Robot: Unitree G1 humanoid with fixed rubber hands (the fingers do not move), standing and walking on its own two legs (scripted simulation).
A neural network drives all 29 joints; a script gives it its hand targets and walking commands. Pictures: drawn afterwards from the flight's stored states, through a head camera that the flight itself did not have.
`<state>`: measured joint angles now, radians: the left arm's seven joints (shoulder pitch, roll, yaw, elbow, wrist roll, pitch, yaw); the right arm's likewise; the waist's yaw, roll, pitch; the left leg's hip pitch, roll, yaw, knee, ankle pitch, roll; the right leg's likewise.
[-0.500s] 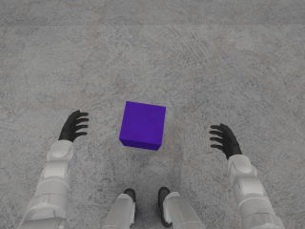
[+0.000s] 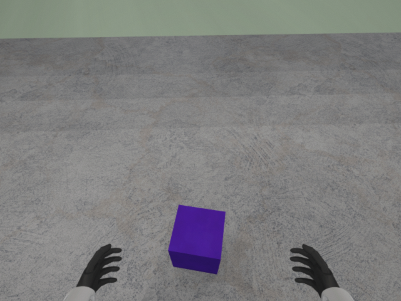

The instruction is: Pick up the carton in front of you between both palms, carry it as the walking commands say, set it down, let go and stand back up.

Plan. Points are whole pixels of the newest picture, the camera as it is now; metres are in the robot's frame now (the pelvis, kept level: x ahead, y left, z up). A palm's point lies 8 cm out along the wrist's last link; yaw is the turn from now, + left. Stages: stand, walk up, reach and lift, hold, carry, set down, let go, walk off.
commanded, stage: let go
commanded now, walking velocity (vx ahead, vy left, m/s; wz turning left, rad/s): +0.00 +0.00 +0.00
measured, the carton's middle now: (198, 240) +0.45 +0.02 -0.65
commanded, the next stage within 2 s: stand in 0.34 s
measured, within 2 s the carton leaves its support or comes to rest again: neither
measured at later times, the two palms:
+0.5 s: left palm (69, 300) +0.14 +0.27 -0.08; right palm (344, 294) +0.15 -0.27 -0.08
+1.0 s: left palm (65, 297) +0.14 +0.28 -0.09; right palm (352, 294) +0.15 -0.29 -0.09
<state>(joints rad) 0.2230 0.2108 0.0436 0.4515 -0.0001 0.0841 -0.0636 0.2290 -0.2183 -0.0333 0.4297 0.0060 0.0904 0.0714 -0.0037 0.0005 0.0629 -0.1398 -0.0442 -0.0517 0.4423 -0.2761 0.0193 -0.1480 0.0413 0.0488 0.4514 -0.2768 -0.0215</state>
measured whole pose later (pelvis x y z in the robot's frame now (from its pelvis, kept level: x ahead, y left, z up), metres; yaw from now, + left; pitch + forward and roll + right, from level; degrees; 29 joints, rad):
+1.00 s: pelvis +0.02 -0.01 +0.00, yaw +0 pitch +0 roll +0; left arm 0.17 0.33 0.03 0.78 0.03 0.00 0.02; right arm 0.15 -0.34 -0.02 0.81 -0.03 -0.01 -0.03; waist 0.00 0.01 0.00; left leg -0.15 -0.03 -0.05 0.47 -0.31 0.01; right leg -0.15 0.05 0.03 0.47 -0.31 -0.03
